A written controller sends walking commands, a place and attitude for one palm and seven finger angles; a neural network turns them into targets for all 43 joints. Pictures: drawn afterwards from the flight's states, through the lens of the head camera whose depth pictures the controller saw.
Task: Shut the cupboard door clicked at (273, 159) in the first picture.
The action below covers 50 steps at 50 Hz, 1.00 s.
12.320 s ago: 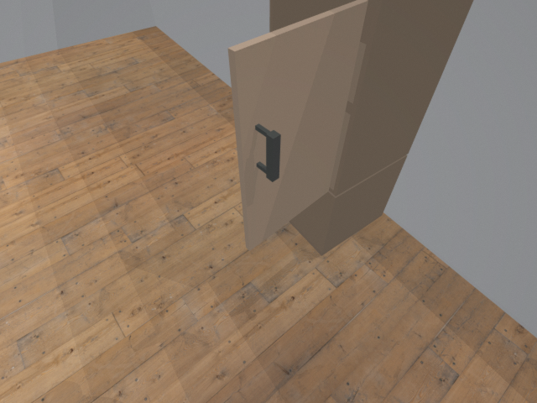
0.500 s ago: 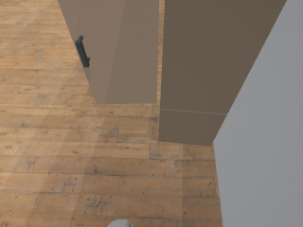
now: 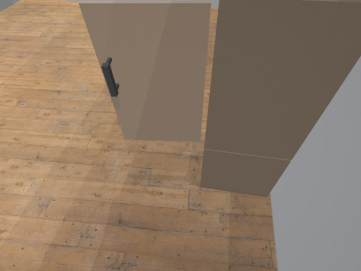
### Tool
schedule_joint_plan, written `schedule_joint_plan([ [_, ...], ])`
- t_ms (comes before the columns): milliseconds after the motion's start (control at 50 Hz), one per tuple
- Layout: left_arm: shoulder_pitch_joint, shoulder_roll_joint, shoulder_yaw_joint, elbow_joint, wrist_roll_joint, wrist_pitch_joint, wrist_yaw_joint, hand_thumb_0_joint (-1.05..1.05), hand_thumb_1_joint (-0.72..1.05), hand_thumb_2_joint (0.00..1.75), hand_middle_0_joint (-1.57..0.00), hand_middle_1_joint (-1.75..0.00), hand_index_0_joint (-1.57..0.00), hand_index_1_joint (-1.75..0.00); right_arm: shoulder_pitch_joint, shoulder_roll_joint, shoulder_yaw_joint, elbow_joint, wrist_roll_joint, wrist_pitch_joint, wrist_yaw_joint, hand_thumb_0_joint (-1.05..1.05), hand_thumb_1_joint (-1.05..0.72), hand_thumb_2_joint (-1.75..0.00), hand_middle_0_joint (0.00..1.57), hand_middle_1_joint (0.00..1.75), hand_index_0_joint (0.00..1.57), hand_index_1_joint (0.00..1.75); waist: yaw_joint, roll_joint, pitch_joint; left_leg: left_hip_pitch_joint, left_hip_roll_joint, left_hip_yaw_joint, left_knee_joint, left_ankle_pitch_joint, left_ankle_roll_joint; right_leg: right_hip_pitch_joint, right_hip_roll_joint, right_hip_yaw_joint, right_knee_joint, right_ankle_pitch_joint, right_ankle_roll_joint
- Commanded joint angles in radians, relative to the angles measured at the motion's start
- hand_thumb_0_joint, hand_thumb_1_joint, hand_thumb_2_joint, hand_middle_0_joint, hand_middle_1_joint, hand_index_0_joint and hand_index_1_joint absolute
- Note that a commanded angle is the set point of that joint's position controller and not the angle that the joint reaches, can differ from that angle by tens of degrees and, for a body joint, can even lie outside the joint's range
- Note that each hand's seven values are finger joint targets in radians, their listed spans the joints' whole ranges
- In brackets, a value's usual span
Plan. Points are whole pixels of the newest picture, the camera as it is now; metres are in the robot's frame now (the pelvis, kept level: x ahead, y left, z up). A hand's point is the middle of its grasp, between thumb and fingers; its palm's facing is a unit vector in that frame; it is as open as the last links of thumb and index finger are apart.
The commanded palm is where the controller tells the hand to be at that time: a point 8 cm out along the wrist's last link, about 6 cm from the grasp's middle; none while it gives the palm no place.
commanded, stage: take the last steps up to it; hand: left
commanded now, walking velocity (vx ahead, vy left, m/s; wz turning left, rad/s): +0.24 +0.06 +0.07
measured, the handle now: (111, 77) +0.68 +0.28 +0.04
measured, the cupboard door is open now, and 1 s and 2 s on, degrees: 97 97 97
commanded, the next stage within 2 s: come to a stop and stand still in 0.26 s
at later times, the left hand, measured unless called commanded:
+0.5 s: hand out of the picture +0.10 +0.21 -0.18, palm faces +0.11 -0.98 -0.14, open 7.4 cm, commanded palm none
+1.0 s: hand (125, 235) +0.23 +0.18 -0.16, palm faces -0.01 -0.98 -0.22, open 7.4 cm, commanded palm none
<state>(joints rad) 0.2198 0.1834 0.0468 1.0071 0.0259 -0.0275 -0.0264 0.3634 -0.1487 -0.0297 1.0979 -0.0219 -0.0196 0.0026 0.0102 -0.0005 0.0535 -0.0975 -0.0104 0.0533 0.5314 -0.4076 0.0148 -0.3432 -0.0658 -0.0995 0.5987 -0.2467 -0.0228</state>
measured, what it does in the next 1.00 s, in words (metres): walks ahead: left foot, then right foot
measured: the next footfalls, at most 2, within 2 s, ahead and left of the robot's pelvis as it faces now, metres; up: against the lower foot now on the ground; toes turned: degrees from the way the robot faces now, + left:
left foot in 0.38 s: +0.22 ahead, +0.12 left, +0.00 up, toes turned +2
right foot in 0.82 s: +0.18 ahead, -0.12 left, +0.00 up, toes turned -4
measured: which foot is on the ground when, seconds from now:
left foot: up 0.00-0.36, down 0.38-1.00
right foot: down 0.00-0.38, up 0.40-0.80, down 0.82-1.00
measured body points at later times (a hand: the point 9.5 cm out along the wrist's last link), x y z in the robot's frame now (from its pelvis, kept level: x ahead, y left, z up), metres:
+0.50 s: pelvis +0.15 +0.05 +0.00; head +0.18 +0.07 +0.45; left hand +0.10 +0.26 -0.17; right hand +0.25 -0.17 -0.14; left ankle +0.21 +0.14 -0.73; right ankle +0.08 -0.08 -0.69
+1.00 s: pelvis +0.17 -0.01 +0.01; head +0.19 -0.01 +0.45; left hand +0.23 +0.23 -0.14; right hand +0.17 -0.26 -0.15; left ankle +0.17 +0.12 -0.73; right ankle +0.14 -0.11 -0.73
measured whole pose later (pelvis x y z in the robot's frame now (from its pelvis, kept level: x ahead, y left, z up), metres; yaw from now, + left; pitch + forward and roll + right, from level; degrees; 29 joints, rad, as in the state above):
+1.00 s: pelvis +0.17 -0.01 +0.01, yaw +0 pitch +1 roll +0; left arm 0.19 0.18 0.02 1.03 0.01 0.01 0.02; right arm 0.26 -0.21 -0.05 1.08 -0.02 0.03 -0.02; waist -0.03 0.02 0.02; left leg -0.27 0.04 0.04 0.53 -0.25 -0.02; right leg -0.22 0.00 -0.06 0.55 -0.33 -0.02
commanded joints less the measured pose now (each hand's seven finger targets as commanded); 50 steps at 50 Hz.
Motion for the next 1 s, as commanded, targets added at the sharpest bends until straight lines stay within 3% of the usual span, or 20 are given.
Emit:
schedule_joint_plan([
  [0, 0.284, 0.203, 0.049, 0.042, -0.009, -0.033, 0.032, 0.0, 0.9, 0.9, -0.2, -0.3, -0.2, -0.3, -0.123, -0.13, -0.037, -0.104, 0.006, -0.023, 0.0, 0.0, -0.9, -0.9, 0.2, 0.3, 0.2, 0.3, 0.112, -0.27, 0.004, -0.564, 0.043, -0.06, 0.59, -0.123, 0.015, 0.36, -0.372, 0.624, -0.464, -0.353, -0.188],
  [60, 0.141, 0.089, 0.027, 0.005, -0.008, -0.043, 0.043, 0.0, 0.9, 0.9, -0.2, -0.3, -0.2, -0.3, -0.11, -0.076, -0.038, -0.069, -0.002, -0.01, 0.01, 0.0, -0.9, -0.9, 0.2, 0.3, 0.2, 0.3, 0.026, -0.095, 0.024, -0.498, 0.113, -0.069, 0.562, 0.083, -0.012, 0.208, -0.283, 0.326, -0.45, -0.128, -0.143],
  [100, 0.139, 0.065, 0.019, 0.019, -0.005, -0.058, 0.042, 0.0, 0.9, 0.9, -0.2, -0.3, -0.2, -0.3, -0.083, -0.04, -0.028, -0.054, -0.004, -0.002, 0.014, 0.0, -0.9, -0.9, 0.2, 0.3, 0.2, 0.3, 0.001, -0.093, 0.011, -0.445, 0.111, -0.029, 0.453, 0.123, -0.033, 0.185, -0.237, 0.182, -0.432, 0.113, -0.126],
  [240, 0.175, 0.106, 0.017, 0.087, -0.004, -0.059, 0.038, 0.0, 0.9, 0.9, -0.2, -0.3, -0.2, -0.3, -0.181, -0.032, -0.019, -0.095, 0.004, -0.016, 0.024, 0.0, -0.9, -0.9, 0.2, 0.3, 0.2, 0.3, 0.026, -0.141, -0.004, -0.356, 0.058, 0.049, 0.118, 0.176, -0.043, 0.26, -0.222, 0.09, -0.353, 0.343, -0.118],
  [320, 0.148, 0.09, 0.016, 0.095, -0.008, -0.039, 0.041, 0.0, 0.9, 0.9, -0.2, -0.3, -0.2, -0.3, -0.079, -0.077, -0.023, -0.061, -0.001, -0.033, 0.011, 0.0, -0.9, -0.9, 0.2, 0.3, 0.2, 0.3, -0.043, -0.066, -0.003, -0.052, 0.032, 0.066, -0.066, 0.273, -0.024, 0.108, -0.163, 0.044, -0.193, 0.241, -0.063],
  [340, 0.158, 0.063, 0.01, 0.087, -0.009, -0.033, 0.04, 0.0, 0.9, 0.9, -0.2, -0.3, -0.2, -0.3, 0.019, -0.142, -0.036, -0.038, -0.007, -0.04, 0.001, 0.0, -0.9, -0.9, 0.2, 0.3, 0.2, 0.3, -0.076, 0.057, -0.067, 0.097, 0.141, -0.06, -0.09, 0.374, 0.022, 0.017, -0.09, -0.006, -0.013, 0.122, -0.025],
  [360, 0.184, 0.013, -0.002, 0.068, -0.015, -0.027, 0.042, 0.0, 0.9, 0.9, -0.2, -0.3, -0.2, -0.3, 0.086, -0.229, -0.053, -0.031, -0.011, -0.034, -0.015, 0.0, -0.9, -0.9, 0.2, 0.3, 0.2, 0.3, -0.084, 0.254, -0.117, 0.169, 0.339, -0.29, -0.133, 0.549, 0.115, -0.1, 0.016, -0.072, 0.183, -0.232, 0.02],
  [380, 0.173, -0.001, -0.011, 0.048, -0.014, -0.021, 0.052, 0.0, 0.9, 0.9, -0.2, -0.3, -0.2, -0.3, 0.081, -0.229, -0.043, -0.042, -0.01, -0.02, -0.027, 0.0, -0.9, -0.9, 0.2, 0.3, 0.2, 0.3, -0.076, 0.209, -0.108, 0.067, 0.415, -0.34, -0.194, 0.627, 0.18, -0.078, 0.031, 0.0, 0.315, -0.4, 0.018],
  [440, 0.173, 0.008, -0.013, 0.088, -0.016, 0.021, 0.061, 0.0, 0.9, 0.9, -0.2, -0.3, -0.2, -0.3, -0.127, -0.158, -0.013, -0.088, -0.001, -0.009, -0.05, 0.0, -0.9, -0.9, 0.2, 0.3, 0.2, 0.3, -0.011, 0.169, -0.083, -0.122, 0.36, -0.234, -0.231, 0.632, 0.157, 0.004, -0.027, 0.094, 0.34, -0.317, 0.037],
  [560, 0.118, 0.058, 0.02, 0.024, -0.001, 0.074, 0.048, 0.0, 0.9, 0.9, -0.2, -0.3, -0.2, -0.3, -0.145, -0.199, -0.045, -0.094, -0.004, 0.022, -0.064, 0.0, -0.9, -0.9, 0.2, 0.3, 0.2, 0.3, -0.019, 0.069, -0.081, -0.14, 0.387, -0.202, -0.225, 0.562, 0.174, -0.059, 0.005, 0.087, 0.366, -0.261, 0.04],
  [620, 0.101, 0.055, 0.032, -0.014, -0.001, 0.084, 0.042, 0.0, 0.9, 0.9, -0.2, -0.3, -0.2, -0.3, -0.168, -0.219, -0.057, -0.107, -0.007, 0.027, -0.06, 0.0, -0.9, -0.9, 0.2, 0.3, 0.2, 0.3, -0.014, 0.127, -0.124, -0.105, 0.375, -0.166, -0.223, 0.488, 0.163, -0.086, 0.014, 0.09, 0.375, -0.226, 0.046],
  [700, 0.074, 0.05, 0.026, -0.05, -0.004, 0.076, 0.04, 0.0, 0.9, 0.9, -0.2, -0.3, -0.2, -0.3, -0.17, -0.226, -0.066, -0.113, -0.012, 0.03, -0.049, 0.0, -0.9, -0.9, 0.2, 0.3, 0.2, 0.3, -0.015, 0.167, -0.132, -0.14, 0.35, -0.158, -0.205, 0.435, 0.141, 0.032, 0.024, 0.056, 0.151, -0.197, 0.031],
  [740, 0.107, 0.058, 0.024, -0.039, -0.004, 0.066, 0.042, 0.0, 0.9, 0.9, -0.2, -0.3, -0.2, -0.3, -0.166, -0.223, -0.066, -0.112, -0.005, 0.035, -0.041, 0.0, -0.9, -0.9, 0.2, 0.3, 0.2, 0.3, 0.003, 0.121, -0.136, -0.184, 0.299, -0.132, -0.163, 0.347, 0.104, 0.146, 0.044, 0.024, -0.042, -0.05, 0.027],
  [760, 0.117, 0.081, 0.025, -0.036, -0.001, 0.057, 0.045, 0.0, 0.9, 0.9, -0.2, -0.3, -0.2, -0.3, -0.153, -0.19, -0.061, -0.111, 0.001, 0.035, -0.036, 0.0, -0.9, -0.9, 0.2, 0.3, 0.2, 0.3, 0.012, 0.06, -0.109, -0.247, 0.251, -0.106, -0.117, 0.295, 0.07, 0.223, 0.03, 0.047, -0.162, 0.025, 0.019],
  [800, 0.058, 0.198, 0.031, -0.059, 0.006, 0.044, 0.051, 0.0, 0.9, 0.9, -0.2, -0.3, -0.2, -0.3, -0.154, -0.098, -0.041, -0.137, 0.012, 0.045, -0.018, 0.0, -0.9, -0.9, 0.2, 0.3, 0.2, 0.3, -0.009, -0.23, -0.055, -0.309, 0.056, 0.044, 0.07, -0.024, -0.042, 0.12, -0.243, 0.322, -0.358, -0.013, -0.096],
  [820, 0.019, 0.2, 0.021, -0.07, 0.004, 0.038, 0.051, 0.0, 0.9, 0.9, -0.2, -0.3, -0.2, -0.3, -0.182, -0.103, -0.038, -0.145, 0.006, 0.055, -0.014, 0.0, -0.9, -0.9, 0.2, 0.3, 0.2, 0.3, 0.003, -0.183, -0.051, -0.251, 0.041, 0.008, 0.174, -0.079, -0.041, 0.015, -0.266, 0.329, -0.38, -0.058, -0.142],
  [880, -0.058, 0.148, 0.003, -0.053, -0.004, 0.024, 0.056, 0.0, 0.9, 0.9, -0.2, -0.3, -0.2, -0.3, -0.119, -0.089, -0.027, -0.095, 0.003, 0.055, -0.018, 0.0, -0.9, -0.9, 0.2, 0.3, 0.2, 0.3, -0.042, -0.183, -0.026, -0.217, 0.049, -0.019, 0.167, 0.022, -0.041, 0.059, -0.176, 0.224, -0.28, 0.213, -0.133],
  [940, -0.007, 0.119, -0.01, -0.013, -0.021, 0.011, 0.054, 0.0, 0.9, 0.9, -0.2, -0.3, -0.2, -0.3, -0.058, -0.106, -0.012, -0.044, 0.007, 0.022, -0.025, 0.0, -0.9, -0.9, 0.2, 0.3, 0.2, 0.3, -0.03, -0.024, -0.117, -0.062, 0.108, -0.075, -0.095, 0.45, -0.028, 0.145, -0.087, 0.138, -0.127, 0.364, -0.036],
  [960, 0.007, 0.099, -0.015, -0.003, -0.026, 0.012, 0.055, 0.0, 0.9, 0.9, -0.2, -0.3, -0.2, -0.3, -0.062, -0.121, -0.01, -0.031, 0.006, 0.012, -0.031, 0.0, -0.9, -0.9, 0.2, 0.3, 0.2, 0.3, -0.014, 0.038, -0.122, -0.073, 0.155, -0.113, -0.112, 0.52, -0.008, 0.181, -0.048, 0.118, -0.139, 0.282, -0.01],
  [980, 0.01, 0.097, -0.015, 0.0, -0.024, 0.016, 0.058, 0.0, 0.9, 0.9, -0.2, -0.3, -0.2, -0.3, -0.075, -0.141, -0.011, -0.03, 0.006, 0.014, -0.034, 0.0, -0.9, -0.9, 0.2, 0.3, 0.2, 0.3, -0.008, 0.012, -0.078, -0.114, 0.167, -0.11, -0.12, 0.47, -0.009, 0.185, -0.039, 0.132, -0.186, 0.207, -0.001],
])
